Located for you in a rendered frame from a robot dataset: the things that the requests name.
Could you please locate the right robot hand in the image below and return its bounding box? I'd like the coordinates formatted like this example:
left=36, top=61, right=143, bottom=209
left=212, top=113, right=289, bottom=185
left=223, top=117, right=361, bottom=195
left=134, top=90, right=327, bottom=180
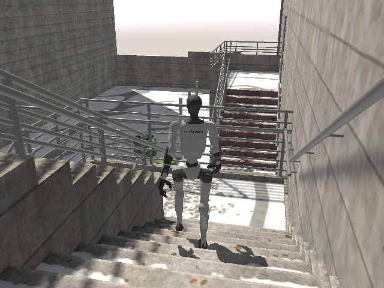
left=207, top=162, right=221, bottom=174

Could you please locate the robot left foot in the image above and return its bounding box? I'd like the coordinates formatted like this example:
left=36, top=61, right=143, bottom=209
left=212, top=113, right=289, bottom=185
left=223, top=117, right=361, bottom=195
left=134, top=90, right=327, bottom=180
left=175, top=223, right=184, bottom=231

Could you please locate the right robot upper arm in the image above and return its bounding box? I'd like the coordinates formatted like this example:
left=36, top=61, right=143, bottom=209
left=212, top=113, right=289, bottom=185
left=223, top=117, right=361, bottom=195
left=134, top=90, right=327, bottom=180
left=206, top=121, right=220, bottom=153

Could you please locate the robot right forearm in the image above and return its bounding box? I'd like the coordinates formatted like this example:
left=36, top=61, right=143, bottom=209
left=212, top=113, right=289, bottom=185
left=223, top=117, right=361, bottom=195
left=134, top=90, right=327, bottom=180
left=213, top=145, right=221, bottom=165

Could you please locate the robot left forearm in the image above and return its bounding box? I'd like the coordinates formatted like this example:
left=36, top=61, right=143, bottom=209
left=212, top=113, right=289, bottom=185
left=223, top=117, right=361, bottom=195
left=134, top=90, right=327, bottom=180
left=160, top=146, right=173, bottom=179

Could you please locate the robot head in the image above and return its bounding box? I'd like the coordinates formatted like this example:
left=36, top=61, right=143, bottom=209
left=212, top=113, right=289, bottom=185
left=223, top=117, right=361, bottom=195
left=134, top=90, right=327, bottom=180
left=184, top=95, right=204, bottom=124

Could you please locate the left robot hand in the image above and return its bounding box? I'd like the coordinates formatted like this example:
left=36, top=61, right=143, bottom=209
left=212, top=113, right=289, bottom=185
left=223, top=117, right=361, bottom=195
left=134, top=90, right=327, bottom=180
left=157, top=177, right=172, bottom=197

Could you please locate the left robot upper arm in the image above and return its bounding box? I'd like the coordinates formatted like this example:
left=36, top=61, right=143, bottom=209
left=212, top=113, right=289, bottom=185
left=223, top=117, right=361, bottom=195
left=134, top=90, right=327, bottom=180
left=167, top=121, right=181, bottom=155

